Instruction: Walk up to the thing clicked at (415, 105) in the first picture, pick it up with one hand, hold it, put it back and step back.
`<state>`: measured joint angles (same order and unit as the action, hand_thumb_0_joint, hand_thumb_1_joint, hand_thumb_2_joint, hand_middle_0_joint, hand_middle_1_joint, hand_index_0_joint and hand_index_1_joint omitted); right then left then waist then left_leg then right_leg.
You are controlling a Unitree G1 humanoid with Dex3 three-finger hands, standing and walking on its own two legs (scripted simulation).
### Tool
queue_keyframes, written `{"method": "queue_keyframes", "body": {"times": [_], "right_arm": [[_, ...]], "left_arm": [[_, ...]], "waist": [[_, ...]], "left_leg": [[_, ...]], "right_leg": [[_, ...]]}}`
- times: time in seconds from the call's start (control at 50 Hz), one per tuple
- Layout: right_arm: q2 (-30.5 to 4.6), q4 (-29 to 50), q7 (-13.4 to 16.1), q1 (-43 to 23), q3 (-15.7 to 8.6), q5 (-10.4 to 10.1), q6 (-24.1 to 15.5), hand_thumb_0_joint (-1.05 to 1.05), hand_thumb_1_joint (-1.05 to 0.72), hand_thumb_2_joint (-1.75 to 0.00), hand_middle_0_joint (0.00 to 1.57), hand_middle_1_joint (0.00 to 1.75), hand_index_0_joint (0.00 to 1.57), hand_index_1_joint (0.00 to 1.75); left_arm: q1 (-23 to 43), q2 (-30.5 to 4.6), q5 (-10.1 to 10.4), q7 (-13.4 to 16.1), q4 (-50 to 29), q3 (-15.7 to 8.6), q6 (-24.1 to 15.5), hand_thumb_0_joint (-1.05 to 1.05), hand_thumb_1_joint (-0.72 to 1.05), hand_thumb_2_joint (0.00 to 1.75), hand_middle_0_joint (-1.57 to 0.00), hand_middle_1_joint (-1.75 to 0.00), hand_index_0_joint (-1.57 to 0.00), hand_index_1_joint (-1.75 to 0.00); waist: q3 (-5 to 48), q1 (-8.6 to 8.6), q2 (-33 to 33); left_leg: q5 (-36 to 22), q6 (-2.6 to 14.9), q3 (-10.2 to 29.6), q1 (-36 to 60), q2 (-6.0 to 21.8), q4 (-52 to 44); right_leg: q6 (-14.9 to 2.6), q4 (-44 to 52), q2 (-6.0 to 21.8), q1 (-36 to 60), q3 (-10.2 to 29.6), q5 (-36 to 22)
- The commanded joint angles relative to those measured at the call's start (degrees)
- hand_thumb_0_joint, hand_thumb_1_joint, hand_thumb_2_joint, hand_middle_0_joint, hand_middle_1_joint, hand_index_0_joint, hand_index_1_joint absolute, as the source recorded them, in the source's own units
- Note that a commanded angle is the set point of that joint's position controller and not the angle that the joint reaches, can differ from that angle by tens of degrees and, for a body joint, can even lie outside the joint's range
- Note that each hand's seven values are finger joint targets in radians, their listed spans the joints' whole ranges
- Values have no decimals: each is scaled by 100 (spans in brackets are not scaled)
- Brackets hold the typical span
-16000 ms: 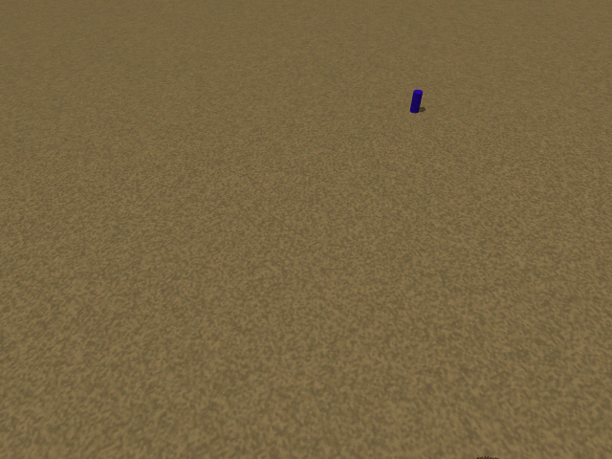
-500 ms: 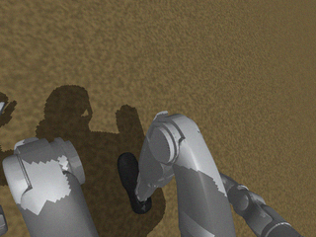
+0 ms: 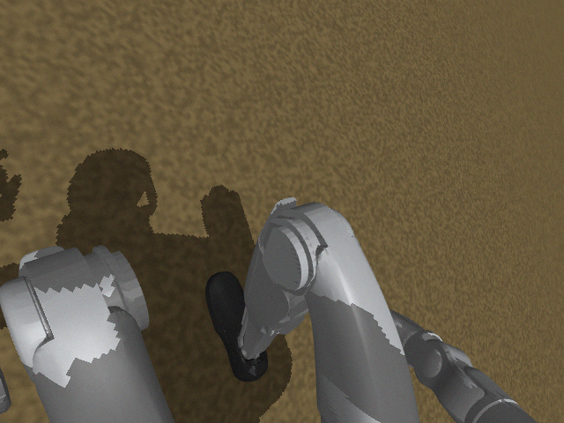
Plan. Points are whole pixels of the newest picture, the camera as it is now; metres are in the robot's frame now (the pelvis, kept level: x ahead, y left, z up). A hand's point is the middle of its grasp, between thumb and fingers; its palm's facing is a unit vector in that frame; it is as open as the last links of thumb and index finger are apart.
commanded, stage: settle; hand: left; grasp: from the side
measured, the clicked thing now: out of the picture +0.42 +0.27 -0.22
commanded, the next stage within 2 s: lift in 1.60 s
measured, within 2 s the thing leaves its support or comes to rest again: leaves its support in 0.08 s
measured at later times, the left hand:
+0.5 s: hand out of the picture +0.40 +0.29 -0.08, palm faces +0.27 -0.96 -0.04, open 7.1 cm
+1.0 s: hand out of the picture +0.41 +0.29 +0.00, palm faces +0.26 -0.96 -0.07, open 7.1 cm
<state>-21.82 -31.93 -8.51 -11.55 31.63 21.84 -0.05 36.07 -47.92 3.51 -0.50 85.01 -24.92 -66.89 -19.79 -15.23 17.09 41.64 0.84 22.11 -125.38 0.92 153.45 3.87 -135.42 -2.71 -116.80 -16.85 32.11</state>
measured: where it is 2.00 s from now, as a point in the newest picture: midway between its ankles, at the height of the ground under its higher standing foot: (180, 385)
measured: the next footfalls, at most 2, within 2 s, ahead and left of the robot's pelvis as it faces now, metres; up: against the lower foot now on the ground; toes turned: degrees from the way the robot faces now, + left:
none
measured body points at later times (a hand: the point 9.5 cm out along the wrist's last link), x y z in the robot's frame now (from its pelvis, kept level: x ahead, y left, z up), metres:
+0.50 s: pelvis +0.00 -0.01 +0.02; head +0.19 +0.17 +0.39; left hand +0.38 +0.34 -0.08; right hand +0.20 -0.24 -0.03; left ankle +0.08 +0.11 -0.25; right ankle +0.16 -0.12 -0.25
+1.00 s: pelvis +0.03 -0.02 +0.05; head +0.22 +0.09 +0.44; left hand +0.39 +0.34 +0.00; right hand +0.22 -0.25 -0.06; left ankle +0.08 +0.11 -0.25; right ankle +0.16 -0.12 -0.25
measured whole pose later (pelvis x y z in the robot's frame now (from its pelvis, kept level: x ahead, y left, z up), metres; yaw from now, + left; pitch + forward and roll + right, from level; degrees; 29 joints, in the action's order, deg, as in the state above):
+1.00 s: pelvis +0.03 -0.02 +0.05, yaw +9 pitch +30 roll -9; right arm -17.5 -36.2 -5.2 2.3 7.9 5.3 3.1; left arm 31.7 -27.6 8.1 -11.3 49.7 -19.6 -37.7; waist 3.0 -7.9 1.4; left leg 41.5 0.1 8.2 -127.8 0.7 138.8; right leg 0.4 -132.0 1.8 -124.4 -6.6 37.8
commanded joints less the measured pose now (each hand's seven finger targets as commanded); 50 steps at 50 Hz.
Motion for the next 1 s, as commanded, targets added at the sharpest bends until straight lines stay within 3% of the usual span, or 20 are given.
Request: {"method": "queue_keyframes", "body": {"times": [0.0, 0.1, 0.2, 0.3, 0.36, 0.4, 0.46, 0.52, 0.58, 0.6, 0.62, 0.64, 0.66, 0.74, 0.76, 0.78, 0.8, 0.86, 0.88, 0.98], "right_arm": [[-2147, 31, 69, 218, -841, 15, 101, 0, -91, -90, 20, 30, 20, 30], [-2082, 0, 56, 365, -1066, -72, 130, 0, -91, -90, 20, 30, 20, 30], [-2025, -18, 43, 581, -1339, -262, 153, 0, -90, -90, 20, 30, 20, 30], [-1892, -41, 44, 753, -1620, -512, 164, 0, -89, -90, 20, 30, 20, 30], [-1822, -17, 43, 911, -1830, -660, 173, 0, -88, -90, 20, 30, 20, 30], [-1777, 16, 31, 1002, -1942, -754, 173, 0, -88, -89, 20, 30, 20, 30], [-1641, 11, 57, 1082, -2137, -919, 188, 0, -88, -89, 20, 30, 20, 30], [-1545, -3, 81, 1287, -2284, -1045, 199, 0, -88, -89, 20, 30, 20, 30], [-1432, -19, 137, 1399, -2418, -1156, 210, 0, -88, -89, 20, 30, 20, 30], [-1410, -34, 143, 1501, -2460, -1164, 217, 0, -88, -89, 20, 30, 20, 30], [-1320, -36, 154, 1535, -2461, -1208, 233, 0, -88, -89, 20, 30, 20, 30], [-1343, -48, 181, 1537, -2549, -1233, 234, 0, -88, -89, 20, 30, 20, 30], [-1279, -54, 184, 1604, -2535, -1275, 248, 0, -88, -90, 20, 30, 20, 30], [-1191, -106, 269, 1776, -2689, -1406, 259, 0, -89, -90, 20, 30, 20, 30], [-1137, -42, 283, 1751, -2681, -1442, 254, 0, -89, -90, 20, 30, 20, 30], [-1142, -123, 310, 1841, -2733, -1485, 250, 0, -89, -90, 20, 30, 20, 30], [-1074, -77, 321, 1819, -2734, -1507, 245, 0, -89, -90, 20, 30, 20, 30], [-1004, -92, 372, 1946, -2827, -1573, 228, 0, -89, -90, 20, 30, 20, 30], [-1001, -61, 394, 1896, -2859, -1611, 223, 0, -89, -90, 20, 30, 20, 30], [-913, -46, 447, 2035, -2987, -1694, 206, 0, -89, -90, 20, 30, 20, 30]], "left_arm": [[1174, -916, 55, 35, -1323, -167, -422, 0, 53, 124, -126, -129, -124, -132], [1221, -789, 2, -12, -2063, -10, -165, 0, 51, 126, -129, -132, -127, -135], [1094, -403, 104, -123, -2534, 218, 251, 0, 51, 129, -133, -137, -131, -139], [1118, 18, 182, -279, -2898, 512, 704, 0, 47, 127, -134, -137, -133, -139], [1028, 161, 207, -332, -3284, 474, 965, 0, 48, 125, -133, -135, -131, -137], [965, 440, 266, -400, -3444, 594, 1125, 0, 48, 126, -133, -136, -132, -138], [1047, 473, 269, -464, -3853, 554, 1374, 0, 46, 126, -134, -136, -132, -138], [1152, 664, 309, -505, -4032, 603, 1600, 0, 46, 125, -131, -135, -130, -137], [1294, 583, 314, -541, -4257, 536, 1770, 0, 44, 123, -130, -133, -128, -135], [1297, 654, 321, -566, -4344, 564, 1815, 0, 47, 123, -129, -133, -128, -135], [1129, 625, 324, -587, -4303, 469, 1874, 0, 46, 122, -128, -132, -127, -134], [1277, 609, 325, -651, -4608, 546, 1887, 0, 47, 123, -129, -132, -127, -134], [913, 757, 336, -700, -4271, 541, 1984, 0, 45, 124, -131, -135, -130, -137], [1063, 746, 464, -854, -4673, 432, 2161, 0, 44, 123, -130, -135, -129, -137], [1136, 860, 504, -896, -4710, 537, 2216, 0, 43, 123, -130, -135, -129, -136], [1204, 688, 565, -922, -4829, 322, 2237, 0, 44, 123, -130, -135, -129, -137], [975, 844, 547, -954, -4582, 441, 2322, 0, 42, 122, -131, -135, -130, -137], [1284, 818, 628, -1016, -4857, 280, 2376, 0, 42, 122, -130, -135, -129, -137], [1008, 896, 628, -1047, -4641, 285, 2444, 0, 42, 123, -131, -136, -130, -138], [1045, 1010, 585, -1150, -4848, 298, 2583, 0, 43, 125, -133, -138, -132, -139]], "waist": [[3440, -576, -3686], [3754, -531, -3899], [4039, -400, -3906], [4091, -251, -3662], [4241, -31, -3654], [4353, 8, -3711], [4483, 217, -3767], [4651, 185, -3524], [4807, 321, -3364], [4960, 297, -3372], [5061, 384, -3258], [5205, 431, -3369], [5286, 427, -3298], [5778, 543, -3324], [5864, 493, -3221], [5867, 589, -3180], [5920, 528, -3007], [6084, 594, -2884], [6044, 663, -2788], [6229, 706, -2768]], "left_leg": [[-931, -327, -390, 2422, 348, -2250], [-808, -300, -568, 2443, 301, -2323], [-708, -288, -668, 2418, 257, -2455], [-490, -214, -803, 2115, 190, -2580], [-404, -217, -803, 2200, 179, -2803], [-395, -216, -802, 2227, 148, -2907], [-148, -193, -891, 2216, 131, -3047], [-75, -128, -1017, 2034, 69, -3041], [19, -59, -1184, 1817, 23, -3058], [-130, -59, -1235, 1880, 6, -3041], [-74, -47, -1270, 1862, -9, -3071], [-159, -54, -1301, 1971, -5, -3107], [-240, -53, -1312, 2039, -20, -3104], [-603, -47, -1484, 2236, -48, -3134], [-606, -18, -1513, 2118, -61, -3122], [-671, -1, -1565, 2050, -75, -3105], [-674, 24, -1591, 1960, -79, -3091], [-772, 46, -1685, 1896, -93, -3096], [-784, 54, -1700, 1907, -91, -3143], [-1045, 39, -1772, 2087, -89, -3283]], "right_leg": [[-402, 690, -189, 1505, -446, -913], [-426, 788, -169, 1497, -323, -862], [-455, 849, -132, 1392, -225, -815], [-489, 939, -94, 1146, -78, -643], [-515, 931, -42, 898, -3, -513], [-530, 895, -8, 801, 24, -499], [-563, 930, 27, 566, 161, -274], [-561, 1069, 45, 677, 256, -221], [-573, 1221, 54, 775, 392, -60], [-569, 1234, 66, 892, 418, -170], [-572, 1266, 75, 886, 465, -70], [-590, 1247, 89, 890, 504, -115], [-582, 1269, 102, 914, 513, -178], [-601, 1316, 134, 1077, 655, -375], [-593, 1351, 134, 1168, 676, -370], [-590, 1388, 146, 1239, 733, -429], [-569, 1435, 142, 1354, 754, -427], [-562, 1521, 167, 1526, 861, -484], [-567, 1554, 172, 1460, 872, -459], [-580, 1664, 205, 1579, 956, -594]]}}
